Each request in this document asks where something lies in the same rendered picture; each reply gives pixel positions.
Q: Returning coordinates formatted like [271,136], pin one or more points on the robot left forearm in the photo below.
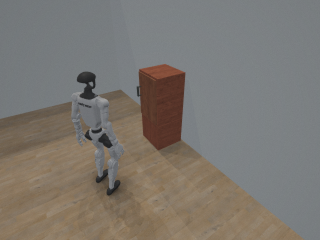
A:
[77,125]

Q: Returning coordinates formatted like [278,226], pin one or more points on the robot right forearm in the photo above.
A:
[111,135]

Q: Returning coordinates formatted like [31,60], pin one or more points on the robot left upper arm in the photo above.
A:
[75,107]

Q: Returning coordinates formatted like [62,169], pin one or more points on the robot right shin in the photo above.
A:
[112,173]

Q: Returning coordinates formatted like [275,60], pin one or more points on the right robot hand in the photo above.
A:
[118,149]

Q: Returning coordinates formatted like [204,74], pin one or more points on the robot right upper arm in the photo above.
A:
[103,105]

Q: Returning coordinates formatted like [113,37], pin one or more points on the robot shin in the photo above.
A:
[99,164]
[112,173]

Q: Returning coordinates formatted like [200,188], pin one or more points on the left robot hand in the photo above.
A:
[79,136]

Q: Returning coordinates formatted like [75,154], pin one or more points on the cupboard door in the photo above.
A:
[148,97]

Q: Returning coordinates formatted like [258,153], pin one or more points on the robot left shin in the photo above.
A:
[99,164]

